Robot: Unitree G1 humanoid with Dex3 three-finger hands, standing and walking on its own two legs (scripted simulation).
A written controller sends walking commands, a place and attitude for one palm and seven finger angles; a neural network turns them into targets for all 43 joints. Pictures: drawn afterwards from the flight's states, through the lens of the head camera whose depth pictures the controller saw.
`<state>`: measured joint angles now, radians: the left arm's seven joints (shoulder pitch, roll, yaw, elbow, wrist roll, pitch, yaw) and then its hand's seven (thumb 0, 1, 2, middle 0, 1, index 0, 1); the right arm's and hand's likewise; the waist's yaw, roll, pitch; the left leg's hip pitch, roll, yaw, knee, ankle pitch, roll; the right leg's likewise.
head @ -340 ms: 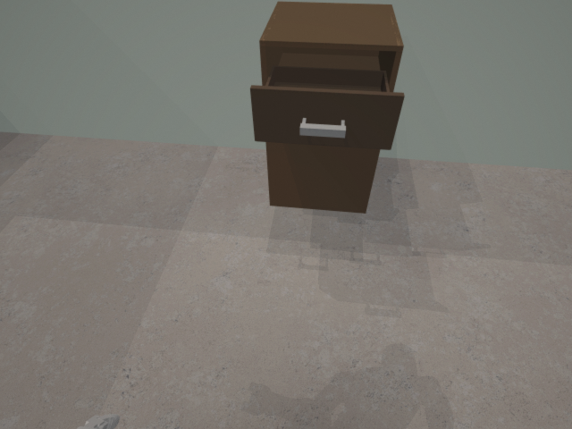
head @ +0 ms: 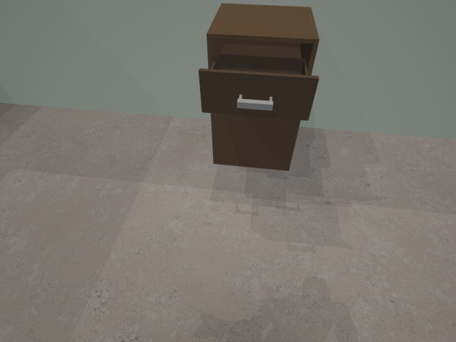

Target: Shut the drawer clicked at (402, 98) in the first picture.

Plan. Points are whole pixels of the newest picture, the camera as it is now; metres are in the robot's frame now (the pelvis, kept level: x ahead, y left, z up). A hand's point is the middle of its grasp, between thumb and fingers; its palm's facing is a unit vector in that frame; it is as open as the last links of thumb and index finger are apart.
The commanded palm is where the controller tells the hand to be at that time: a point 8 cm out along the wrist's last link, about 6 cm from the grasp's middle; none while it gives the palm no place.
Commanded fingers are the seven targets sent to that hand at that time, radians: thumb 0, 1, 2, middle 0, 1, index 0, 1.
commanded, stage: stand and wait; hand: left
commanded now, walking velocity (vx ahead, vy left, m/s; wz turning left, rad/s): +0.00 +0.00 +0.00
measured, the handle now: (255, 101) +0.94 -0.04 -0.09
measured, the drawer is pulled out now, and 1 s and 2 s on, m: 0.30 0.30 0.30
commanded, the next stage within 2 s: look at it before walking up in 0.48 s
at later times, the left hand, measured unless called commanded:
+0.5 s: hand out of the picture +0.06 +0.24 -0.15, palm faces -0.02 -0.94 -0.33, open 7.3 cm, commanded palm none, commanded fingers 0.00 0.90 0.90 -0.20 -0.30 -0.20 -0.30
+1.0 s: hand out of the picture +0.06 +0.25 -0.16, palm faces -0.02 -0.95 -0.32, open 7.3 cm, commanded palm none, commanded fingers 0.00 0.90 0.90 -0.20 -0.30 -0.20 -0.30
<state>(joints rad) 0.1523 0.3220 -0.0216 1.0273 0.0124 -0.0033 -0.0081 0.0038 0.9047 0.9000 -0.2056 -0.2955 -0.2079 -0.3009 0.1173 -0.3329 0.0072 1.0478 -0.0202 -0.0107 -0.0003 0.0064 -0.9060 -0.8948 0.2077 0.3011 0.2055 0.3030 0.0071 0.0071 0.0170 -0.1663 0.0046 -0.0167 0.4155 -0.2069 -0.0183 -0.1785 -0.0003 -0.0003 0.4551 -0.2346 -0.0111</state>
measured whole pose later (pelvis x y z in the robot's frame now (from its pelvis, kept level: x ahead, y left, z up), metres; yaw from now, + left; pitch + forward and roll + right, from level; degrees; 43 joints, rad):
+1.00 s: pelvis +0.00 +0.00 +0.00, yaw +0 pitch -2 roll +0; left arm 0.17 0.33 -0.01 1.10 0.01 -0.01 0.00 0.00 0.91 0.90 -0.20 -0.30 -0.21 -0.30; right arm 0.14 -0.32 0.01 1.13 -0.01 -0.02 0.00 0.01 -0.91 -0.89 0.21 0.30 0.20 0.30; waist 0.01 0.00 0.03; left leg -0.15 0.00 -0.02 0.36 -0.18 -0.01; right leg -0.16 0.00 0.00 0.38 -0.20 0.00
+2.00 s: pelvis +0.11 -0.03 +0.00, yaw -21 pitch +0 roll +1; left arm 0.50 0.14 0.04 1.03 0.03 -0.06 0.00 0.00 0.91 0.90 -0.21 -0.30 -0.21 -0.30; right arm 0.11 -0.21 -0.07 0.92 -0.02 -0.01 0.02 0.01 -0.91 -0.90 0.20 0.30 0.20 0.30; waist 0.08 0.03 0.04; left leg -0.63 0.10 0.01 0.97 -0.18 -0.07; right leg -0.04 0.07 0.15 0.33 -0.29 -0.06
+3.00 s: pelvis +0.31 -0.08 -0.01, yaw -56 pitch +0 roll +1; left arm 0.16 0.19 0.06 0.88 0.02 0.04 0.00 0.00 0.91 0.90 -0.20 -0.30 -0.21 -0.30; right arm 0.14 -0.19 -0.05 0.88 -0.02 0.04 -0.02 0.00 -0.91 -0.90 0.20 0.30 0.20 0.30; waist 0.01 0.00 0.08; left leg -0.45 0.08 0.02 0.93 -0.41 -0.08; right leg -0.36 0.06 0.02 0.52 -0.16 -0.07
